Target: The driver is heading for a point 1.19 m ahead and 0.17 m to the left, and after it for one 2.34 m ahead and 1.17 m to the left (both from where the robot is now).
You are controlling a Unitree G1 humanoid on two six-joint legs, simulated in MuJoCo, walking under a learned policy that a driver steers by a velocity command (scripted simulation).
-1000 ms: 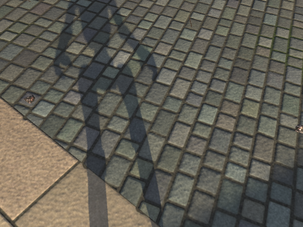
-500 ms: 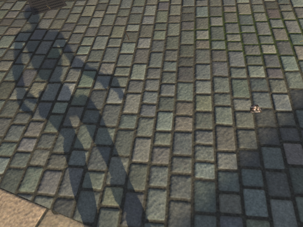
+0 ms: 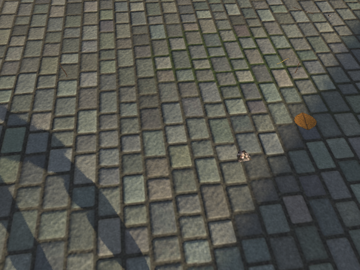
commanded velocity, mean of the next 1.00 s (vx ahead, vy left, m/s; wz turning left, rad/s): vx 0.50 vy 0.00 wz -0.03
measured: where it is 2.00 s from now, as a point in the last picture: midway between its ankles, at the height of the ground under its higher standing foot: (167, 130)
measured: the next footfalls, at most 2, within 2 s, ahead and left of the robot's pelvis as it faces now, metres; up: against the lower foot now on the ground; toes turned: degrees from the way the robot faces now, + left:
right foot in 0.22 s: +0.31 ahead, -0.14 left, +0.00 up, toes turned -1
left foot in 0.74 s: +0.60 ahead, +0.10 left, +0.00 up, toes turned +1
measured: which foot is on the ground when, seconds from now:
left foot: down 0.00-0.22, up 0.24-0.72, down 0.74-1.00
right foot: up 0.00-0.20, down 0.22-0.76, up 0.78-1.00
